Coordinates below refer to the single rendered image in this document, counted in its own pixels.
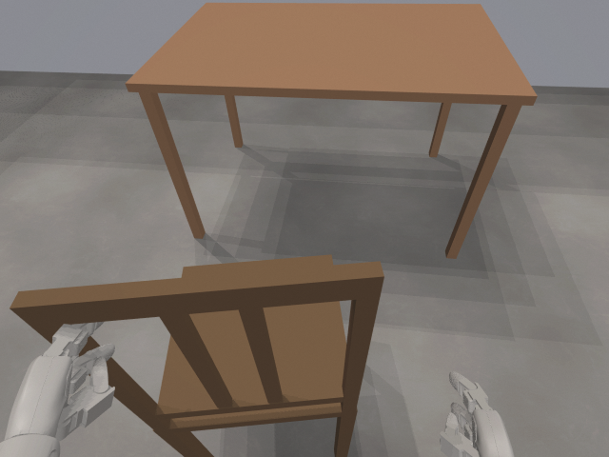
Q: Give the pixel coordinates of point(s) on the chair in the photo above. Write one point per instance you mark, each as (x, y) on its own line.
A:
(251, 343)

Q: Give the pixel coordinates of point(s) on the table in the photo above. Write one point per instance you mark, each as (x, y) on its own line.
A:
(440, 53)

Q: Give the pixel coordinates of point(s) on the robot left hand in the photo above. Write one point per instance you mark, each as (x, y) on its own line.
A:
(39, 405)

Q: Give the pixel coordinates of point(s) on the robot right hand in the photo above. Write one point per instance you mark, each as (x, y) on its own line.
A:
(485, 434)

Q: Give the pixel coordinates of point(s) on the left robot forearm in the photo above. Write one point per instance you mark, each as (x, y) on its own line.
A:
(30, 445)

